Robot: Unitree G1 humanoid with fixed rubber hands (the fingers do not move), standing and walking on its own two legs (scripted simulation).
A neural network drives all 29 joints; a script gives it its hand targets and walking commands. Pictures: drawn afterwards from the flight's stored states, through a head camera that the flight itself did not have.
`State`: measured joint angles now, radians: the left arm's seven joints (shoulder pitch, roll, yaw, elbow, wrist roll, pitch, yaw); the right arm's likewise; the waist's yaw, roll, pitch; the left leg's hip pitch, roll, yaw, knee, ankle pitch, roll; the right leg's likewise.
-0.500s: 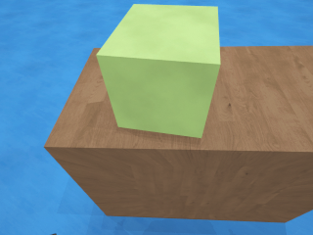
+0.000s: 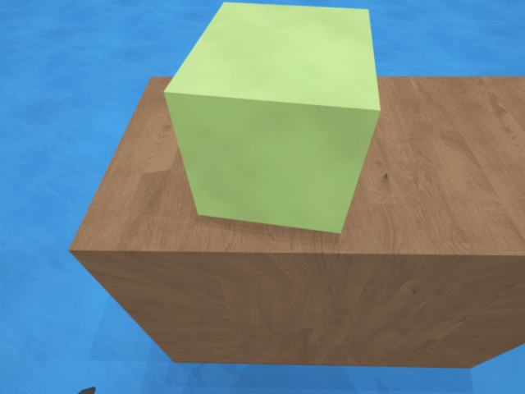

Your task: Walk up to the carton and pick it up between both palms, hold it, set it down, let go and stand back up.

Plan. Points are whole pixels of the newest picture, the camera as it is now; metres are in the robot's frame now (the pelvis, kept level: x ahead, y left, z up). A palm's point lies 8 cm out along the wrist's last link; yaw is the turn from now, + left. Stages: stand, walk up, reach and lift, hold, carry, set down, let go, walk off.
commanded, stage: walk up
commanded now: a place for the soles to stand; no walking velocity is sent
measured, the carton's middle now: (280, 114) +0.55 -0.01 +0.14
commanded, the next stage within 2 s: reach and lift in 0.60 s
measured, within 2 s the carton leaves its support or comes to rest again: neither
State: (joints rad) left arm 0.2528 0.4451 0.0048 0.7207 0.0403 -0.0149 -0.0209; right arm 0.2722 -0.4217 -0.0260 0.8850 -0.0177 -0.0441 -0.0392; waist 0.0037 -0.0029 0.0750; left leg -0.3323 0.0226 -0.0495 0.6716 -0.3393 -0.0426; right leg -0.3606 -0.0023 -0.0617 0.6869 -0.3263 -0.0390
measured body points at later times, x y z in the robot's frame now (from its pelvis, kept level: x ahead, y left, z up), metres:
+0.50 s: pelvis +0.00 +0.01 +0.00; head +0.03 +0.01 +0.45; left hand +0.10 +0.33 -0.09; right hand +0.06 -0.32 -0.11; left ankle +0.01 +0.15 -0.72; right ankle +0.02 -0.10 -0.72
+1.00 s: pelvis +0.00 -0.01 +0.00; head +0.01 -0.02 +0.45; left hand +0.20 +0.27 -0.04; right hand +0.16 -0.33 -0.07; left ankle +0.01 +0.15 -0.72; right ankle +0.02 -0.10 -0.72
